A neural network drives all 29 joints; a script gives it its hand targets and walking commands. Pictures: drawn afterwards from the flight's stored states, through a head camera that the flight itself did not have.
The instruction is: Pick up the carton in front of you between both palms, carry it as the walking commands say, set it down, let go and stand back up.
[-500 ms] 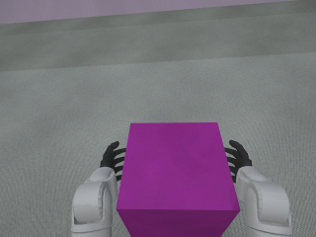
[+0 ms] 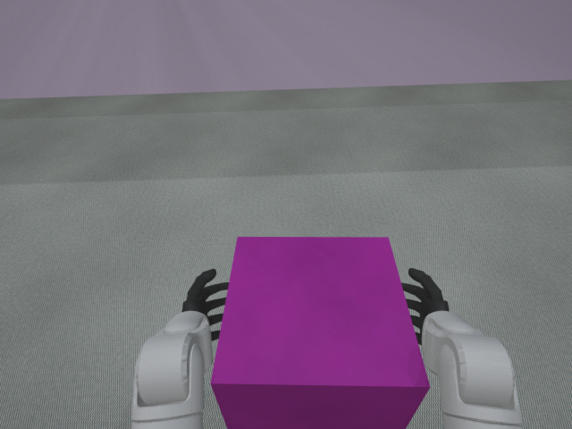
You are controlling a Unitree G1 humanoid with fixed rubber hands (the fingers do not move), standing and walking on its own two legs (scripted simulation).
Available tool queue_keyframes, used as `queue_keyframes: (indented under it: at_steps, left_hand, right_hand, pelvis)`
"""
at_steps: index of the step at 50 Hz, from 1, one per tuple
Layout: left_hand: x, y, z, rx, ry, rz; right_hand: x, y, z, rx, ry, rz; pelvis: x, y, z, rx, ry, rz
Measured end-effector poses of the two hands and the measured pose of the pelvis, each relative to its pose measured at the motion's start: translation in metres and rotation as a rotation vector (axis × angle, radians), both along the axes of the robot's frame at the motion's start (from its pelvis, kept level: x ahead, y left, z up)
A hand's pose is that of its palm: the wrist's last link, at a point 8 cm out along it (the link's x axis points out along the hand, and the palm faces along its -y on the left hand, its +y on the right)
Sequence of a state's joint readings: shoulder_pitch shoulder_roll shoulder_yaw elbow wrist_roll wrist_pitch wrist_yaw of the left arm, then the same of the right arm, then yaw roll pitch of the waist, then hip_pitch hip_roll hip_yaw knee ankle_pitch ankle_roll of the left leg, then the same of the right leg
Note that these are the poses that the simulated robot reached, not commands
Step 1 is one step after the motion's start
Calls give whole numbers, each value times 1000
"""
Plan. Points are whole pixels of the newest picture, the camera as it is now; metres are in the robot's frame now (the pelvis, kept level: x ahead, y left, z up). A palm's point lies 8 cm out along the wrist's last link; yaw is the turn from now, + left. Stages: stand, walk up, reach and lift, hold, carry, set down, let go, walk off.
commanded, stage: carry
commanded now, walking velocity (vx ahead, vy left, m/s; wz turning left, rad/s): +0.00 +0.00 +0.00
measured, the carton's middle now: (312, 350) +0.26 +0.00 +0.01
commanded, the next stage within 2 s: hold in 1.28 s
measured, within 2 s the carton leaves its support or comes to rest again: neither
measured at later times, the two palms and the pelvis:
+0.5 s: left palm (199, 345) +0.25 +0.15 +0.04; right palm (426, 346) +0.25 -0.15 +0.04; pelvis -0.03 +0.00 +0.00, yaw +0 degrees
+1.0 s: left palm (199, 354) +0.24 +0.15 +0.04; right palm (433, 356) +0.24 -0.15 +0.04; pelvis -0.05 +0.00 +0.00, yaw +0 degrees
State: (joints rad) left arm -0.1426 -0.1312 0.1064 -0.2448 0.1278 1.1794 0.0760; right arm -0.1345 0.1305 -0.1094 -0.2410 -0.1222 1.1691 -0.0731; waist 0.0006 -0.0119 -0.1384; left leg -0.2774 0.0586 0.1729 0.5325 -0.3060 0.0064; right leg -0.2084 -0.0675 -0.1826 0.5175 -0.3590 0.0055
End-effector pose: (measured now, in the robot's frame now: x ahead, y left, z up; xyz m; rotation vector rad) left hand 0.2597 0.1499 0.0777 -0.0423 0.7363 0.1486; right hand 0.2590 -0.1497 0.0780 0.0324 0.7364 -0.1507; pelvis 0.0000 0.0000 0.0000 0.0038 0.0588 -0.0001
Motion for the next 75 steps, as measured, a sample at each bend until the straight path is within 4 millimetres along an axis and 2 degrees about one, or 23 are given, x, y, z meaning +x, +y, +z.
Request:
queue_keyframes:
  at_steps: [6,13,27,38,64,75]
  left_hand:
    - [1,1,-14,14,3,-16]
    - [-4,2,-22,33,-23,-29]
    - [-6,2,-41,72,-46,-56]
    - [-11,0,-33,66,-94,-53]
    - [-26,-5,-35,68,-73,-55]
    - [-42,-15,-32,75,-67,-100]
  right_hand:
    - [-1,1,-15,-11,4,3]
    - [-5,2,-22,-29,-22,17]
    - [-7,2,-41,-64,-46,49]
    - [-13,0,-33,-59,-94,40]
    - [-27,-6,-35,-58,-73,42]
    - [-54,-15,-33,-72,-64,15]
  pelvis:
    - [0,2,-2,-1,-1,-3]
    - [-6,3,-1,-1,-10,-4]
    - [-29,3,2,-4,-28,-6]
    - [-41,2,3,-4,-23,-5]
    - [-51,-3,3,-4,-24,-6]
    - [-64,-3,10,-8,-172,-50]
